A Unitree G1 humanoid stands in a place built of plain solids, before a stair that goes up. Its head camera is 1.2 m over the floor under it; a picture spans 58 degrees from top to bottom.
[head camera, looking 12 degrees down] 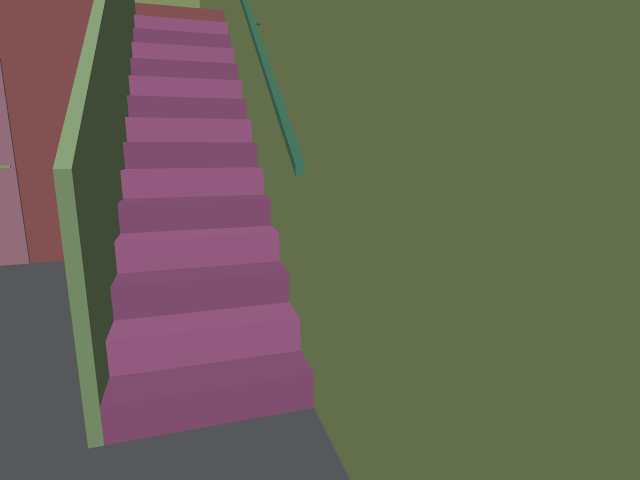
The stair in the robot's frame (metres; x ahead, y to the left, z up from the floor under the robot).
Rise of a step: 0.18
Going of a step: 0.24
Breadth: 0.90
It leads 17 degrees to the left of straight ahead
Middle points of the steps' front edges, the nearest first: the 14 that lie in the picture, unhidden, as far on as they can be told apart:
1.70 0.46 0.18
1.94 0.53 0.35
2.17 0.60 0.53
2.40 0.67 0.71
2.64 0.75 0.89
2.87 0.82 1.06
3.10 0.89 1.24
3.33 0.96 1.42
3.57 1.03 1.59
3.80 1.11 1.77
4.03 1.18 1.95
4.27 1.25 2.12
4.50 1.32 2.30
4.73 1.39 2.48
